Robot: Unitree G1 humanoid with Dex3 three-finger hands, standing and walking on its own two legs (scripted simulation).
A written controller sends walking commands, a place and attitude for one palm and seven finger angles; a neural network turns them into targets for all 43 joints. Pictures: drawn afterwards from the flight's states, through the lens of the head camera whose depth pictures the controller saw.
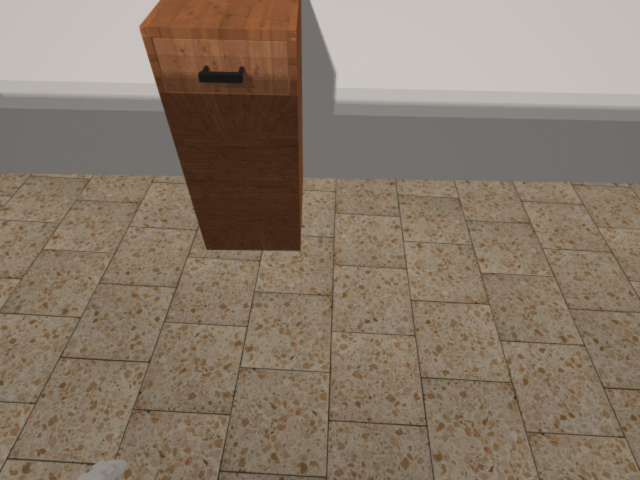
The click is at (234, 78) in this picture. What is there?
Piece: drawer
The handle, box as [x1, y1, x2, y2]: [198, 66, 243, 82]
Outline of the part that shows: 198,74 199,81 242,82 243,67 240,66 237,72 210,72 207,70 207,66 204,66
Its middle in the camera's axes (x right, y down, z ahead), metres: -0.26 -0.43 +1.02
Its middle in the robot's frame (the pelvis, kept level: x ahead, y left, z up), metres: +1.05 +0.32 +0.00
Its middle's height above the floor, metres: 0.77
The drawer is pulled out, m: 0.00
